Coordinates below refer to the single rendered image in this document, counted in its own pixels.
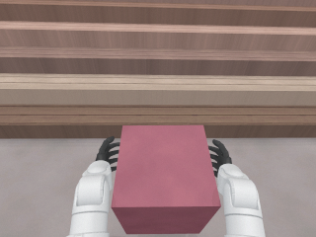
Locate left robot hand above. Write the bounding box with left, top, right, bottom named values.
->
left=95, top=136, right=120, bottom=171

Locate robot left forearm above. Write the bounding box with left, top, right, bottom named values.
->
left=66, top=160, right=113, bottom=237

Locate carton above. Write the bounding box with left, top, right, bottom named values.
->
left=111, top=124, right=221, bottom=235

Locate robot right forearm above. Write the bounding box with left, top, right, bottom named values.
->
left=217, top=163, right=266, bottom=237

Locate right robot hand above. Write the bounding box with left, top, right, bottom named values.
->
left=208, top=139, right=232, bottom=178

